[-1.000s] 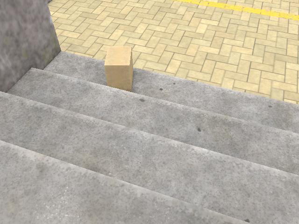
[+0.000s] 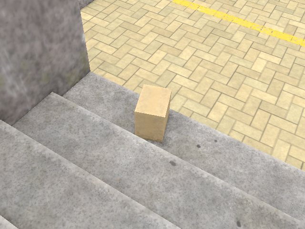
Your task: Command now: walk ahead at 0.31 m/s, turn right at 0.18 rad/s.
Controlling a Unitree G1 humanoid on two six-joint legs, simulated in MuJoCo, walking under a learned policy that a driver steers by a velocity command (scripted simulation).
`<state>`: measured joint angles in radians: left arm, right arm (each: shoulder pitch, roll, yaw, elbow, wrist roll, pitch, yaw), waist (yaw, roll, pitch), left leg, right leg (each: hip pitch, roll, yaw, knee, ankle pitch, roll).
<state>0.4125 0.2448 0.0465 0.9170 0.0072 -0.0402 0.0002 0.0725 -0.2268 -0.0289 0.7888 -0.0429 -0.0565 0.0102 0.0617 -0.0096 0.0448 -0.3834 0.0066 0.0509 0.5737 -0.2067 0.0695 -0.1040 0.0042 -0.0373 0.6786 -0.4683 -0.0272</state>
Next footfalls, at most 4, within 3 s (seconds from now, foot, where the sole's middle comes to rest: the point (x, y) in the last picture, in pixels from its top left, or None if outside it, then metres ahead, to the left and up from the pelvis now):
0.54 right None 0.21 -0.12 -0.87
1.16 left None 0.31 0.10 -0.87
1.80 right None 0.35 -0.30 -0.87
2.24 left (237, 203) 0.71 -0.41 -0.97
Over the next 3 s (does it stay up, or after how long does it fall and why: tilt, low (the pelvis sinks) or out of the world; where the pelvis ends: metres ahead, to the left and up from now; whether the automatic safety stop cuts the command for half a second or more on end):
stays up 0.62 -0.48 -0.19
